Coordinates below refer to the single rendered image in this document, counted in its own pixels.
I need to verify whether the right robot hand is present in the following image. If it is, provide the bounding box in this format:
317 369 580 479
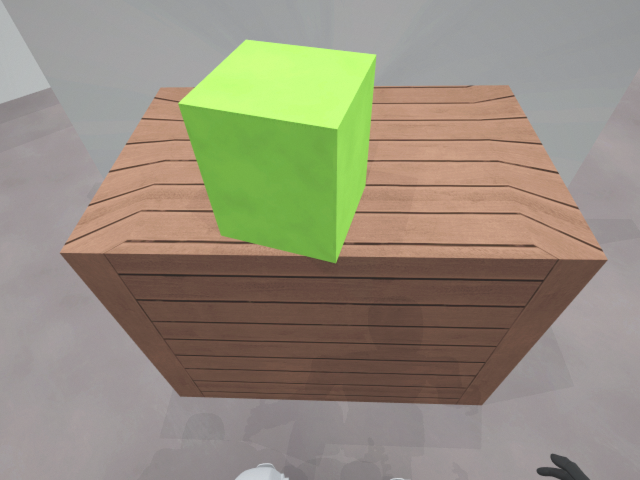
537 454 590 480

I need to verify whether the carton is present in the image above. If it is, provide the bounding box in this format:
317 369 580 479
178 40 376 263

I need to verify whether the pedestal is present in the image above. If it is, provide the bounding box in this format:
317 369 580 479
60 85 608 405

